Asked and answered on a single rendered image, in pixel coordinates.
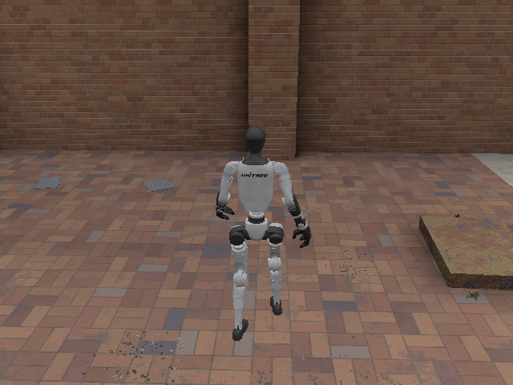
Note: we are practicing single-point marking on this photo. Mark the robot right thigh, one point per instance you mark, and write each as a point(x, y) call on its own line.
point(275, 238)

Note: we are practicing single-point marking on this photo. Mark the robot left hand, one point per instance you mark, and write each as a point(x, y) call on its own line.
point(227, 210)

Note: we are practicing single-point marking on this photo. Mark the left robot forearm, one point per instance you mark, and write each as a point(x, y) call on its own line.
point(220, 207)

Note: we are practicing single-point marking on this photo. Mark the robot right hand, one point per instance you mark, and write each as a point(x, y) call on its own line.
point(306, 236)

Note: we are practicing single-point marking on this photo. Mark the right robot forearm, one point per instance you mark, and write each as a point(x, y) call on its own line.
point(297, 215)

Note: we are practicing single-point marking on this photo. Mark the humanoid robot torso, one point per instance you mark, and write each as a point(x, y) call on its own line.
point(255, 186)

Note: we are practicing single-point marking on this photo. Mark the left robot upper arm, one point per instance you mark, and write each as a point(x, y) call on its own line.
point(226, 181)

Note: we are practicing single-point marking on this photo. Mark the right robot upper arm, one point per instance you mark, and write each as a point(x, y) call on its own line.
point(286, 187)

